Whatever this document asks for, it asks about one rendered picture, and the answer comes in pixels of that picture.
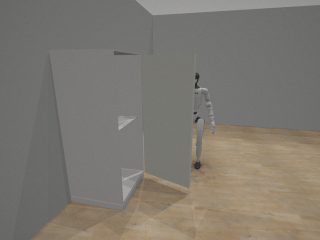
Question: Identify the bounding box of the robot torso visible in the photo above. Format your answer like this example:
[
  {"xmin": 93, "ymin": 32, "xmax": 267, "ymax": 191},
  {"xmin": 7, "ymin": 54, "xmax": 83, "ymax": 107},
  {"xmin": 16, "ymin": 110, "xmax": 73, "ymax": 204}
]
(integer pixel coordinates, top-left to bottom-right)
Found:
[{"xmin": 193, "ymin": 87, "xmax": 203, "ymax": 123}]

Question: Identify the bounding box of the robot left upper arm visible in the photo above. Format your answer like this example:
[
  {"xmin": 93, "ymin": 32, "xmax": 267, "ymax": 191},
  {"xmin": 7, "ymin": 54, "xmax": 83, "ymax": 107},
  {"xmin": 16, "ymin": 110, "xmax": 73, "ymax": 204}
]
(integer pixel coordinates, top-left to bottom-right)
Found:
[{"xmin": 201, "ymin": 88, "xmax": 211, "ymax": 108}]

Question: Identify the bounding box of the left robot thigh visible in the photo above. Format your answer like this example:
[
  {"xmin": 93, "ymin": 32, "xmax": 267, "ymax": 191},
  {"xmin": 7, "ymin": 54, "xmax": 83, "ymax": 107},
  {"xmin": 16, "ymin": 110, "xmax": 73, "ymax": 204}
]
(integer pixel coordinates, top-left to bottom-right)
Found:
[{"xmin": 195, "ymin": 117, "xmax": 205, "ymax": 146}]

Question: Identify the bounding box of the robot left forearm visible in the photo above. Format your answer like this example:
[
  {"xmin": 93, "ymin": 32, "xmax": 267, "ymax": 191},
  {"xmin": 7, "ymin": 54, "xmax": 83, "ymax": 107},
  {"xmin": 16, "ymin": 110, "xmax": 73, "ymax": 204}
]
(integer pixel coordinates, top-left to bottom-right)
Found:
[{"xmin": 207, "ymin": 102, "xmax": 214, "ymax": 121}]

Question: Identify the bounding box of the robot left hand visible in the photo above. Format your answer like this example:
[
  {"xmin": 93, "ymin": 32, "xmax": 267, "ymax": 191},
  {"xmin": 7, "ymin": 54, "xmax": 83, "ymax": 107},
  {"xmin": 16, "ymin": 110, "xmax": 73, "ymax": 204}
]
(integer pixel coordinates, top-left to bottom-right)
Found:
[{"xmin": 209, "ymin": 121, "xmax": 216, "ymax": 134}]

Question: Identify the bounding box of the fridge door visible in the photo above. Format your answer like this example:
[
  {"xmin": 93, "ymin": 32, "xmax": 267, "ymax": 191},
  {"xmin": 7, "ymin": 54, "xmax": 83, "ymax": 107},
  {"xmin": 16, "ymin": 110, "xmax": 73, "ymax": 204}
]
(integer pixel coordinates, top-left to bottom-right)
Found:
[{"xmin": 141, "ymin": 53, "xmax": 197, "ymax": 188}]

